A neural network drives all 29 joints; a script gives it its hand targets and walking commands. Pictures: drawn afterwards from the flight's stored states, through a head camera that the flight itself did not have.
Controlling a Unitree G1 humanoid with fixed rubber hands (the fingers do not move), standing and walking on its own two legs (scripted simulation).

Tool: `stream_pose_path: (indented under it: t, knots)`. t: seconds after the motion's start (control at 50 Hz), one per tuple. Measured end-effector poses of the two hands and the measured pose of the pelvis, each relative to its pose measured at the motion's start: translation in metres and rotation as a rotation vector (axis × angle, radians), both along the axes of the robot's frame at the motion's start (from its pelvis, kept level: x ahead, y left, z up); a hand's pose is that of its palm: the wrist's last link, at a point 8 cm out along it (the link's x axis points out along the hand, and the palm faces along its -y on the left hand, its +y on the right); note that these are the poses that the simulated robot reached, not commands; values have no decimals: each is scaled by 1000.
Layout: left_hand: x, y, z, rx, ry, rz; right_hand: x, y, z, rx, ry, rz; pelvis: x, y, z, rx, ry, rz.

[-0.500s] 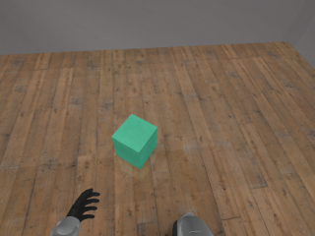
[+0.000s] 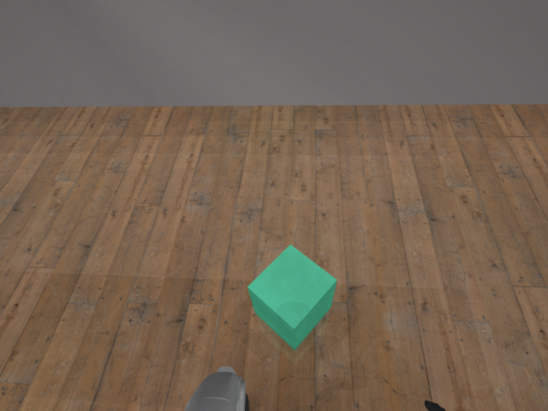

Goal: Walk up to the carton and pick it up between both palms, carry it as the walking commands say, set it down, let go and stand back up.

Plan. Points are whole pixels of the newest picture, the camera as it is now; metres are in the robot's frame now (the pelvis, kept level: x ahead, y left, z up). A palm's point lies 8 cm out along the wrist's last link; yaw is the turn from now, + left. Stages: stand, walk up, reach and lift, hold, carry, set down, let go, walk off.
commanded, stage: walk up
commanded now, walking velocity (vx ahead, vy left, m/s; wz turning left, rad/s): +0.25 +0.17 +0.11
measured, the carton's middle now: (292, 298) +0.53 +0.03 -0.66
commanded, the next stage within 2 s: none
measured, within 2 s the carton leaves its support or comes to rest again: neither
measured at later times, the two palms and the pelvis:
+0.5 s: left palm out of the picture +0.08 +0.34 -0.16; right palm out of the picture +0.10 -0.15 -0.13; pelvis +0.05 +0.09 -0.01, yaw +0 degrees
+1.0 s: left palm out of the picture +0.05 +0.29 -0.16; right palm out of the picture +0.02 -0.17 -0.16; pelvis +0.04 +0.07 -0.02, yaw -5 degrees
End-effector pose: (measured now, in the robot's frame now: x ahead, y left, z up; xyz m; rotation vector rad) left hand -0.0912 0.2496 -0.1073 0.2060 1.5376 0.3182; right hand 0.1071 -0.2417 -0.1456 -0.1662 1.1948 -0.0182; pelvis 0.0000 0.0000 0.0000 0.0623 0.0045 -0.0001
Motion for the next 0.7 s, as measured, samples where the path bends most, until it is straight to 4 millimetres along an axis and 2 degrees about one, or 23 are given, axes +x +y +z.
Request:
stream_pose_path:
  t: [0.06, 0.14, 0.22, 0.32, 0.4, 0.5, 0.64, 0.7]
  knots:
    - [22, 12, -17, -44, -19, 7, 32, 26, 4, -11, -32, 26, 19, 18, -5, -20, 14, 11]
    - [69, 42, -50, -91, -80, 15, 62, 56, 0, -70, -69, 28, 49, 51, -23, -64, 31, 36]
    - [122, 60, -58, -120, -145, -3, 57, 81, 10, -105, -55, 0, 57, 70, -17, -81, 15, 21]
    - [162, 75, -56, -145, -164, -53, 24, 93, 17, -135, 12, -65, 61, 85, -8, -105, 6, 23]
    - [171, 85, -54, -123, -158, -66, 5, 97, 13, -137, 47, -107, 60, 91, -8, -104, 10, 11]
    - [172, 92, -50, -87, -167, -91, -6, 88, 11, -148, 44, -119, 47, 89, -9, -103, 27, 1]
    - [160, 64, -48, -77, -200, -125, -32, 78, -12, -87, 74, -147, 37, 75, -18, -51, 29, -19]
    - [148, 47, -43, -96, -198, -126, -48, 81, -14, -51, 106, -149, 36, 70, -14, -58, 11, -20]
